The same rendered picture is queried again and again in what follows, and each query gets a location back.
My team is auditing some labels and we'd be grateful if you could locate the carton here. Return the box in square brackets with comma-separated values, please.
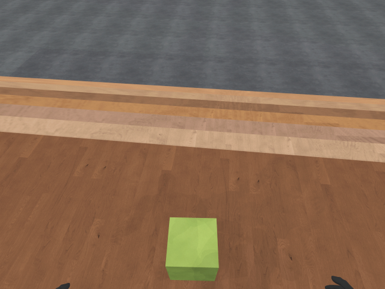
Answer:
[165, 217, 219, 281]

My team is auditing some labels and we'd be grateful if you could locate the right robot hand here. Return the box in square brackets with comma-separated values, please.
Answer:
[325, 276, 353, 289]

